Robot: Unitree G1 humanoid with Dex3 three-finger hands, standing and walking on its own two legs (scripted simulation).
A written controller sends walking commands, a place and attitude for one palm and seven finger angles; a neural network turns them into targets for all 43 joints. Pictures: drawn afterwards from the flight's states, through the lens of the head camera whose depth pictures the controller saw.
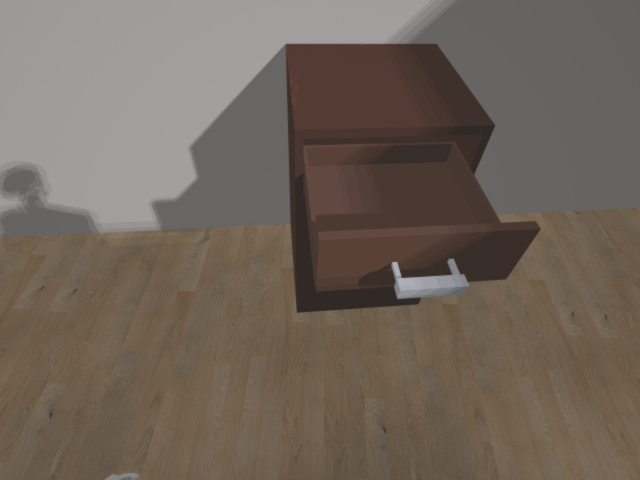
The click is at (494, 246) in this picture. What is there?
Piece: drawer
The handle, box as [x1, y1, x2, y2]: [391, 259, 468, 298]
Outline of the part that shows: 468,284 464,275 458,272 453,259 448,259 447,261 452,274 442,276 402,278 400,276 397,263 392,262 391,264 396,281 394,288 397,298 463,294 467,289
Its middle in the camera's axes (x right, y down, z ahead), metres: +0.20 +0.07 +0.73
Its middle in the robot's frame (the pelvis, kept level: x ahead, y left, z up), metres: +0.49 -0.18 -0.11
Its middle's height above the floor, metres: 0.66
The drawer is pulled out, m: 0.30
